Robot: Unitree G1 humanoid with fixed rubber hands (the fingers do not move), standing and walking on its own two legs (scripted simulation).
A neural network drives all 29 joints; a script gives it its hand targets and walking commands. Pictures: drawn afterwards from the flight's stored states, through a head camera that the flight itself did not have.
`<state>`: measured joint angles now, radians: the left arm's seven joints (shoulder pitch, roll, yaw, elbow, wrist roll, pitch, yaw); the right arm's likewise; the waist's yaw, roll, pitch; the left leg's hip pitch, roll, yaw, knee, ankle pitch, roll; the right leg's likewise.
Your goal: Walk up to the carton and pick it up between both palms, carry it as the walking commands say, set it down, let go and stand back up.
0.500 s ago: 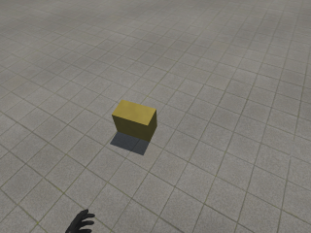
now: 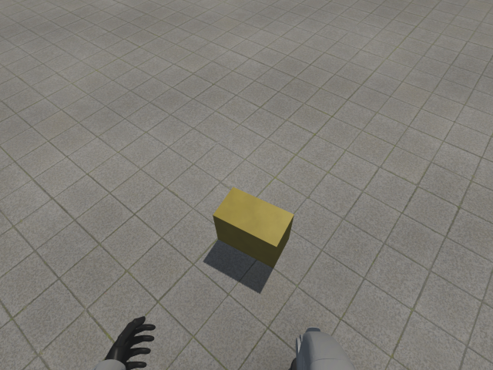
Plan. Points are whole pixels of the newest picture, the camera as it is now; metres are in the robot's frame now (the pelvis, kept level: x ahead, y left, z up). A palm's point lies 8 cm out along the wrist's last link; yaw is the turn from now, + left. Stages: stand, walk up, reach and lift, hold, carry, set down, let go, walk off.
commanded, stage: walk up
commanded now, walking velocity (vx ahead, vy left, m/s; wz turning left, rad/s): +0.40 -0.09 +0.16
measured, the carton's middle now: (253, 227) +0.69 -0.02 -0.65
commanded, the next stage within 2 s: none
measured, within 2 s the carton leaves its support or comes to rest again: neither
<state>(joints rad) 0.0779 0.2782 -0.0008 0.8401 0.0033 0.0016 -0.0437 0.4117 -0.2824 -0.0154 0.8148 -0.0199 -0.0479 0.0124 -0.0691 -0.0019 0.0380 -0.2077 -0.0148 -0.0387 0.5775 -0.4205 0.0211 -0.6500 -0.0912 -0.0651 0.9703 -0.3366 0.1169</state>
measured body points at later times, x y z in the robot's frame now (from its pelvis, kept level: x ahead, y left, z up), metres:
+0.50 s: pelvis +0.17 +0.02 -0.01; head +0.19 +0.02 +0.44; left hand +0.22 +0.28 -0.14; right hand +0.27 -0.25 -0.13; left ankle +0.16 +0.15 -0.73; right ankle +0.16 -0.13 -0.72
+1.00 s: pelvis +0.22 +0.00 +0.00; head +0.24 -0.02 +0.45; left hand +0.34 +0.27 -0.11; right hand +0.29 -0.26 -0.14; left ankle +0.17 +0.15 -0.71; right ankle +0.27 -0.09 -0.73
